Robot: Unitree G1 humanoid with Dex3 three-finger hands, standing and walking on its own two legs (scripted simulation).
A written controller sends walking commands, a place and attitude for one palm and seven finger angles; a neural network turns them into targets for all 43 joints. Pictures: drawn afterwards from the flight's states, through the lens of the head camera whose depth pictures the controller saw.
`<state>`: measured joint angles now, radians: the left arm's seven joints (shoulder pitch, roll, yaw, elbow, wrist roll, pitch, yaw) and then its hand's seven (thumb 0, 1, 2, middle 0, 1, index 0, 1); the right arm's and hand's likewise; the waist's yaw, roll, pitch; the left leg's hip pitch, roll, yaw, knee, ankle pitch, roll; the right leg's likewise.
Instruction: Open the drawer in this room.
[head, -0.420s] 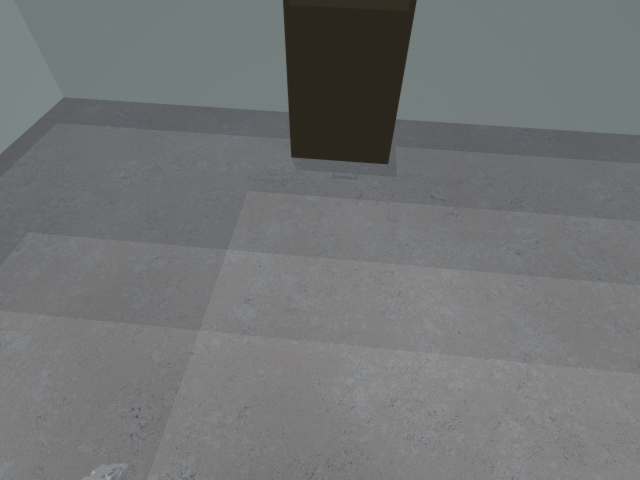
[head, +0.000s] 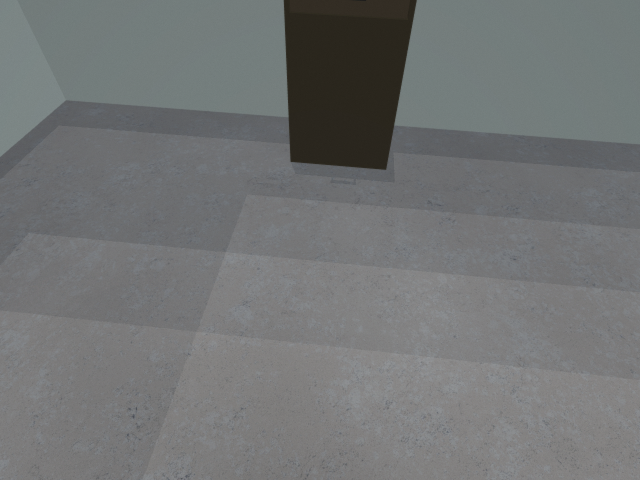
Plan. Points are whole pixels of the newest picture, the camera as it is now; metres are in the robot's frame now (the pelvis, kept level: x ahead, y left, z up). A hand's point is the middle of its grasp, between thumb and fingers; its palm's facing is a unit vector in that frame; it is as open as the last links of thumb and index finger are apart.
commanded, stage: stand and wait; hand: left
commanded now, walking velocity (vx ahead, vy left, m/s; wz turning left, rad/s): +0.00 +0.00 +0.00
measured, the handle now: out of the picture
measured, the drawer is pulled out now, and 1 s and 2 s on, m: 0.00 0.00 0.00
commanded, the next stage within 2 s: turn or walk to find it in 0.48 s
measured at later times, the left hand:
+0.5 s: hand out of the picture +0.06 +0.24 -0.15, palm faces -0.02 -0.94 -0.34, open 7.4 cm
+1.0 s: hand out of the picture +0.01 +0.22 -0.18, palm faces +0.13 -0.96 -0.25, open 7.4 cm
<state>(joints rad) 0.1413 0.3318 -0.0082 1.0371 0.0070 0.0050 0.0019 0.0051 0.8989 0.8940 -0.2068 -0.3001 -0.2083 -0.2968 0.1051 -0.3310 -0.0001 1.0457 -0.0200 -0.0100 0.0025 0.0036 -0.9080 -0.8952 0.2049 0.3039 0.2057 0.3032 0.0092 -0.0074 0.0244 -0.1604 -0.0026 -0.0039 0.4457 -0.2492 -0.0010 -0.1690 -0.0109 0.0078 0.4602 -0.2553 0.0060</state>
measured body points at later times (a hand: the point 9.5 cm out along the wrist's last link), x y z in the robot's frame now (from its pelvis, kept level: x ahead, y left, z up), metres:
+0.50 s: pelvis -0.01 +0.00 +0.00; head -0.01 -0.01 +0.45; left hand +0.06 +0.29 -0.13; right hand +0.06 -0.30 -0.13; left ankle +0.00 +0.12 -0.74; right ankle +0.00 -0.12 -0.74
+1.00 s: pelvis -0.03 +0.00 -0.01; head +0.00 +0.02 +0.44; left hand +0.00 +0.27 -0.16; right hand +0.04 -0.23 -0.16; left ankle +0.00 +0.12 -0.74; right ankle -0.04 -0.12 -0.70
